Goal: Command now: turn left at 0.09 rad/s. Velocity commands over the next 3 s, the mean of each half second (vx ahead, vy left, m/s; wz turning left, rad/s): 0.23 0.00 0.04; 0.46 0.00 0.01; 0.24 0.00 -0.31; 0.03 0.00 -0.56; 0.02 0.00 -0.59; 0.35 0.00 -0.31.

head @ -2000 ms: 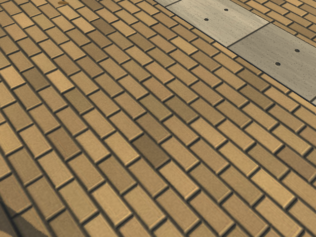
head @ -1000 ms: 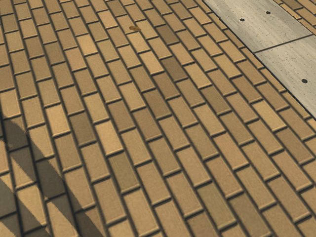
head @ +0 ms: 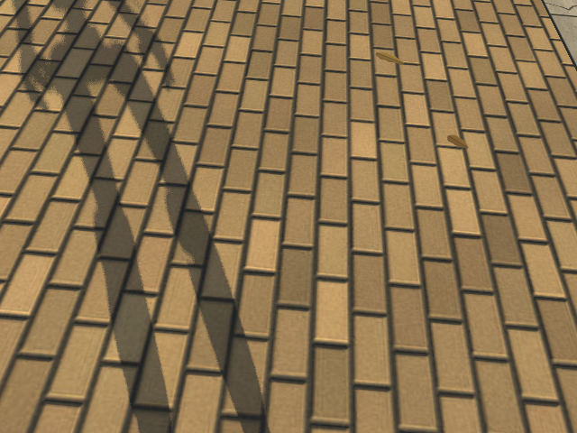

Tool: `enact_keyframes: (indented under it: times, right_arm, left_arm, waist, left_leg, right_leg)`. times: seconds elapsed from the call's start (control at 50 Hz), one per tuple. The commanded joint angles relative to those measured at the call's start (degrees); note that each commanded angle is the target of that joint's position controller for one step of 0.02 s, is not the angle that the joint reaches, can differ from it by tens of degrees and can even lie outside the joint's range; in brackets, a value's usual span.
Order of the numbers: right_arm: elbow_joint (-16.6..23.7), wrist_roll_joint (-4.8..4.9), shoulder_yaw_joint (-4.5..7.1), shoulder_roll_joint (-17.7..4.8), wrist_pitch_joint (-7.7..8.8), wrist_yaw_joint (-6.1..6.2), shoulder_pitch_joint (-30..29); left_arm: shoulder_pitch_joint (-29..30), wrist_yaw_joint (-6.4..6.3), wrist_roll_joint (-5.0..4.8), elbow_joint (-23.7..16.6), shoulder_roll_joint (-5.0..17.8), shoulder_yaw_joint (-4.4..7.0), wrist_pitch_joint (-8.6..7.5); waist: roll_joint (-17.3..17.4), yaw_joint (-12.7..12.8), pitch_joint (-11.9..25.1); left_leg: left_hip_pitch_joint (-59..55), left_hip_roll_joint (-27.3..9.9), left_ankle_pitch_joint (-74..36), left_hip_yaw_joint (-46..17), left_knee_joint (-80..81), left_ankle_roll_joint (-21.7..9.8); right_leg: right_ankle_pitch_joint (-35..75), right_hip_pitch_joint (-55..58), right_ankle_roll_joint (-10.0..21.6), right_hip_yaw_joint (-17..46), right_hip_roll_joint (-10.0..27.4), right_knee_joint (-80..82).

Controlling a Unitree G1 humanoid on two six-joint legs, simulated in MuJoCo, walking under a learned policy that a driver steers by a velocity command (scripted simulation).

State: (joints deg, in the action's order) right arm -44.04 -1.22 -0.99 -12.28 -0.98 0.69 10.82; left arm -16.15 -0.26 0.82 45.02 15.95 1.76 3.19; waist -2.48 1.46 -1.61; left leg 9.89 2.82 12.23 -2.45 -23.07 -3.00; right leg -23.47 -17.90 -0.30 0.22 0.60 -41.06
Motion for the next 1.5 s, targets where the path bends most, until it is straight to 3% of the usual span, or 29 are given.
enact_keyframes:
  times: [0.02,0.1,0.14,0.16,0.24,0.32,0.34,0.36,0.38,0.42,0.5,0.66,0.7,0.74,0.76,0.78,0.8,0.84,0.9,1.04,1.1,1.18,1.24,1.26,1.28,1.3,1.32,1.38,1.5]
  right_arm:
    - [1.4,0.27,1.96,-8.2,1.13,0.61,-0.1]
    - [-0.4,0.81,2.04,-7.8,0.91,0.93,0.1]
    - [-1.0,0.67,2.37,-7.6,0.62,0.39,2.0]
    - [-1.2,0.03,2.7,-8.7,0.2,0.15,-0.4]
    - [0.9,-1.14,2.75,-6.3,1.69,-1.5,-4.3]
    - [-3.7,-0.31,3.07,-5.8,3.98,-1.79,6.7]
    - [-5.5,-0.34,4.1,-9.3,4.47,-1.15,12.8]
    - [-7.1,-0.31,5.79,-14.9,4.74,-0.71,19.2]
    - [-7.9,-0.47,5.95,-15.1,4.59,-0.78,20.8]
    - [-6.3,-0.6,4.97,-11.1,5.03,-0.79,14.0]
    - [-7.5,0.15,3.94,-8.5,6.02,-0.58,13.2]
    - [-11.4,0.3,4.12,-10.6,6.07,-0.65,16.5]
    - [-11.8,0.37,4.3,-11.5,5.97,-0.56,15.3]
    - [-12.3,0.41,4.37,-11.8,5.58,-0.52,14.8]
    - [-11.2,0.38,3.73,-9.9,5.56,-0.56,14.8]
    - [-9.7,1.48,2.36,-2.5,5.55,-0.84,20.6]
    - [-10.2,0.1,3.87,-8.4,5.45,-0.82,18.0]
    - [-8.5,0.09,4.06,-8.3,5.82,-1.49,10.8]
    - [-9.6,-0.83,3.65,-5.5,4.24,-2.25,11.8]
    - [-5.2,-0.94,3.39,-4.4,3.12,-3.04,-2.9]
    - [-3.8,-0.68,2.46,-2.3,3.65,-2.69,-7.7]
    - [-3.4,0.01,2.36,-3.5,4.13,-1.3,-9.2]
    - [-6.0,-0.07,3.58,-7.0,5.28,0.03,0.0]
    - [-7.3,-0.9,4.17,-8.8,6.34,0.57,5.9]
    - [-7.1,-2.33,5.22,-13.9,6.92,1.1,12.1]
    - [-5.5,-0.48,5.62,-14.7,5.76,0.35,10.1]
    - [-3.7,1.18,5.19,-10.8,4.48,0.2,7.5]
    - [-2.2,0.58,3.3,-4.8,3.4,1.71,-2.0]
    - [-2.2,-0.52,4.09,-6.6,3.49,1.91,-2.1]
  left_arm:
    - [-0.1,-0.55,-0.35,-2.1,2.9,0.54,-0.66]
    - [-3.2,-1.42,0.02,0.7,2.7,0.01,-1.43]
    - [-2.0,-0.98,0.71,1.3,7.6,1.14,-2.19]
    - [-2.5,-0.3,0.53,1.7,6.8,1.33,-2.15]
    - [-5.7,-0.13,0.46,3.4,8.5,2.18,-2.89]
    - [1.7,0.49,-0.26,1.7,7.0,2.43,-3.87]
    - [4.5,0.54,-0.22,0.3,4.7,1.87,-4.36]
    - [6.9,0.86,-0.25,-2.0,1.3,1.0,-5.03]
    - [8.3,0.64,0.86,-2.9,5.1,1.91,-5.25]
    - [5.3,1.37,0.58,-1.3,4.3,1.91,-5.82]
    - [6.7,2.85,1.45,-1.3,3.2,1.59,-5.52]
    - [17.4,2.83,0.64,-5.8,2.3,0.53,-4.91]
    - [14.3,2.2,0.86,-5.1,3.3,1.11,-5.11]
    - [0.7,1.13,1.44,-0.3,5.2,2.52,-5.95]
    - [-9.2,0.38,2.56,1.9,9.0,3.7,-6.55]
    - [-12.8,0.29,3.08,2.5,15.4,4.87,-6.63]
    - [-9.1,0.72,0.55,2.6,12.7,4.52,-6.03]
    - [1.0,1.21,0.2,1.2,5.6,2.74,-6.56]
    - [1.0,1.08,0.26,3.2,2.6,1.8,-8.01]
    - [-7.9,0.9,-0.4,8.0,2.7,1.62,-8.85]
    - [-10.3,0.54,-0.46,9.6,2.1,1.0,-8.75]
    - [-11.4,-0.16,0.06,10.5,3.6,1.1,-7.76]
    - [-7.7,-0.61,-0.05,9.3,4.6,1.69,-7.19]
    - [-6.6,-0.54,-1.05,8.5,4.3,1.71,-7.3]
    - [-8.6,-0.79,-2.27,5.7,0.7,0.92,-7.47]
    - [-18.0,-1.65,-4.01,6.8,-2.5,0.58,-6.2]
    - [-15.8,-2.13,-1.54,8.5,3.3,2.26,-4.67]
    - [-6.9,-0.43,0.97,6.1,1.8,3.11,-2.55]
    - [-4.6,0.43,1.05,3.5,0.2,3.15,0.75]
  waist:
    - [10.1,-1.2,2.9]
    - [8.0,0.0,5.1]
    - [1.7,-2.5,0.7]
    - [-0.1,-0.4,-2.9]
    - [-8.7,0.7,-8.2]
    - [-5.0,-5.6,-5.3]
    - [1.1,-8.3,-4.4]
    - [13.7,-10.1,-3.2]
    - [10.9,-9.9,-5.7]
    - [5.4,-4.7,-6.1]
    - [7.2,-3.0,-3.2]
    - [8.9,-4.1,-5.1]
    - [8.0,-1.9,-4.2]
    - [4.7,4.0,3.3]
    - [0.3,7.7,9.4]
    - [-13.7,4.6,16.1]
    - [-7.6,3.8,13.1]
    - [-0.7,0.1,1.2]
    - [-1.8,-3.1,0.4]
    - [0.1,-1.2,-3.8]
    - [0.1,-0.4,-4.3]
    - [-2.9,0.5,-1.4]
    - [-3.0,-3.5,1.8]
    - [-0.2,-6.1,5.1]
    - [8.3,-6.0,14.3]
    - [16.1,-3.0,25.0]
    - [7.1,-3.2,23.0]
    - [8.6,-0.1,4.7]
    - [9.1,1.3,4.7]
  left_leg:
    - [-3.8,-12.7,-24.2,-9.3,4.1,-7.3]
    - [0.5,-10.6,-8.3,-10.6,3.1,-3.7]
    - [7.6,-3.9,14.8,-7.6,3.7,-3.0]
    - [8.6,-2.0,20.1,-5.3,1.0,-3.1]
    - [14.6,0.0,11.2,3.5,-13.8,-2.3]
    - [-8.0,0.4,7.9,3.6,-1.6,-3.9]
    - [-15.9,-5.3,13.4,-6.3,4.0,-5.5]
    - [-21.2,-17.3,28.2,-27.7,13.6,-10.1]
    - [-18.8,-23.8,25.7,-35.5,16.0,-13.4]
    - [-14.7,-20.6,17.5,-27.1,15.6,-12.5]
    - [-13.2,-14.5,-2.5,-13.0,17.3,-9.6]
    - [-7.3,-14.8,-18.1,-4.5,15.3,-7.5]
    - [-8.3,-15.6,-28.0,-3.4,10.7,-6.3]
    - [-6.3,-11.8,-39.1,0.8,-7.9,-4.3]
    - [3.5,-8.8,-25.1,3.0,-24.4,-3.1]
    - [20.6,1.2,14.0,5.1,-44.7,-0.7]
    - [25.4,0.0,15.3,-2.3,-50.4,-1.9]
    - [25.6,-5.8,5.3,-1.2,-47.5,-2.7]
    - [18.6,-8.0,2.5,0.1,-42.2,-1.5]
    - [29.9,-9.5,-8.1,3.5,-29.3,1.6]
    - [24.3,-6.5,-12.0,6.2,-18.5,2.5]
    - [18.2,-2.5,-12.5,5.9,-12.2,1.7]
    - [7.7,-1.0,-11.3,3.9,-3.7,-0.3]
    - [-2.7,-4.5,-23.8,2.3,0.5,-1.4]
    - [-19.2,-20.7,-54.1,-10.0,-6.0,-5.0]
    - [-28.8,-33.3,-69.7,-21.1,-8.3,-14.4]
    - [-20.4,-29.3,-54.3,-18.5,-4.6,-14.0]
    - [0.7,-20.7,-27.1,-5.5,5.9,-9.6]
    - [7.4,-19.7,-13.5,2.6,9.0,-10.6]
  right_leg:
    - [-0.9,1.1,-0.5,0.1,-0.1,4.5]
    - [13.9,13.7,0.1,1.0,0.9,21.8]
    - [0.4,12.2,2.9,4.6,3.4,18.1]
    - [-10.6,6.7,4.8,6.7,3.4,20.5]
    - [-22.6,5.3,11.9,23.6,14.8,33.0]
    - [-12.0,-6.5,8.8,13.2,8.2,26.1]
    - [-8.5,-13.9,6.5,8.0,4.1,16.8]
    - [-4.4,-23.0,3.9,-1.4,-3.0,-0.6]
    - [-7.6,-27.8,4.7,0.3,-2.0,-10.4]
    - [-0.6,-26.4,5.7,3.1,2.0,-15.7]
    - [8.6,-22.7,3.1,-0.5,3.3,-13.7]
    - [17.1,-10.9,3.1,-4.5,1.6,4.7]
    - [15.2,-5.2,4.8,-5.3,-0.1,7.2]
    - [13.9,11.8,6.9,-6.5,-3.2,11.9]
    - [5.2,24.9,9.3,4.2,6.4,14.3]
    - [-6.6,36.0,15.1,33.9,23.2,23.1]
    - [-11.3,30.0,15.9,42.1,22.2,29.4]
    - [-2.2,15.9,13.7,24.9,17.4,30.4]
    - [14.0,8.6,11.5,13.1,12.2,32.4]
    - [24.0,12.9,12.2,5.7,10.0,36.0]
    - [46.9,12.1,10.7,2.0,7.9,30.9]
    - [57.2,16.0,9.2,3.3,7.3,22.7]
    - [56.9,17.4,7.3,6.6,6.4,11.4]
    - [49.1,12.7,5.9,5.7,4.0,2.0]
    - [20.7,1.3,4.4,3.1,-0.3,-14.0]
    - [-18.2,-8.6,3.7,0.6,-7.0,-29.6]
    - [-14.0,-9.0,3.8,2.9,-4.0,-32.4]
    - [-4.0,-9.8,1.3,1.8,0.7,-28.4]
    - [1.6,-7.8,-0.1,-0.8,1.4,-21.1]
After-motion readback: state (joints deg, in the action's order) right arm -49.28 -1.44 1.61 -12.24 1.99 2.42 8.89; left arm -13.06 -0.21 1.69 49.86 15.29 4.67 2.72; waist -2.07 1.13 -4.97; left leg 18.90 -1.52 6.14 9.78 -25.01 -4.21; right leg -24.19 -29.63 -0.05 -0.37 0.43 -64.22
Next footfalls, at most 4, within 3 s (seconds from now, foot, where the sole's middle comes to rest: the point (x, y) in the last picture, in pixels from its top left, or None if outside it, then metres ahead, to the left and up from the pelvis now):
0.12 right None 0.01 -0.13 -0.78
0.76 right None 0.35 -0.14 -0.78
1.26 left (280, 385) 0.63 0.02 -0.78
1.72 right None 0.50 -0.17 -0.78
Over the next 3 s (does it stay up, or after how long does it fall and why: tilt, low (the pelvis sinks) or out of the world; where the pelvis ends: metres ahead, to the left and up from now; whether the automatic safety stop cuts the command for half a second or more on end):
stays up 0.54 -0.20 -0.01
